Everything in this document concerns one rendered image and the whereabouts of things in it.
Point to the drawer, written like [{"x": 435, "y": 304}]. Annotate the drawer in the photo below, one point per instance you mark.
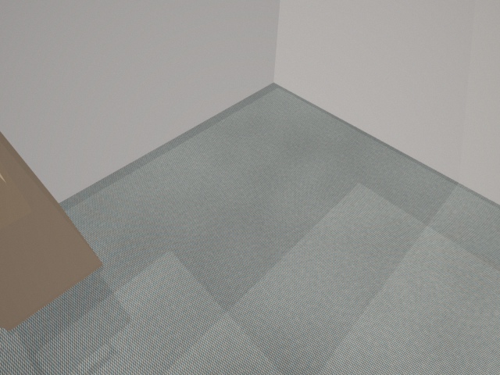
[{"x": 13, "y": 206}]

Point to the cabinet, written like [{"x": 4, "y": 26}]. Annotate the cabinet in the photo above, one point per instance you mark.
[{"x": 42, "y": 254}]

